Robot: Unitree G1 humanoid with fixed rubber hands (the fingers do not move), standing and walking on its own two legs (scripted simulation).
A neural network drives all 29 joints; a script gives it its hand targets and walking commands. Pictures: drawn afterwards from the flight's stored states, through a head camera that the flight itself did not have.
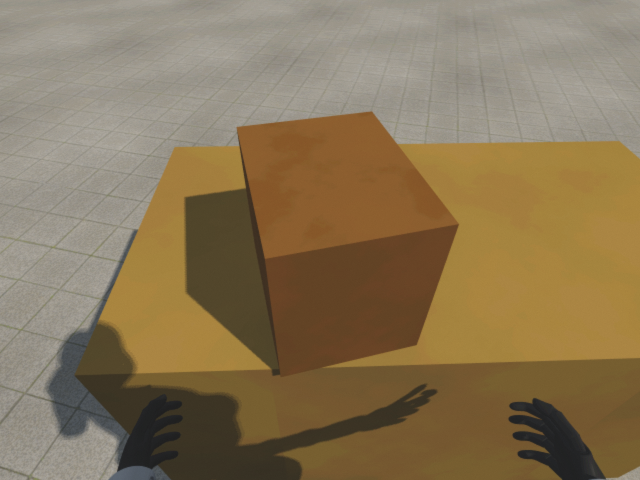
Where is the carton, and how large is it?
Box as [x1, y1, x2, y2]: [237, 111, 458, 376]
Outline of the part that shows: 371,111 237,127 255,248 281,376 416,344 456,231 458,223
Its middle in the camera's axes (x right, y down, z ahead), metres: +0.02 -0.01 +0.60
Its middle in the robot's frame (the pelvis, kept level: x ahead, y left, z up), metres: +0.46 +0.01 +0.06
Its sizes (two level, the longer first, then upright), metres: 0.286 0.221 0.260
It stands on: a pedestal, 0.71 m high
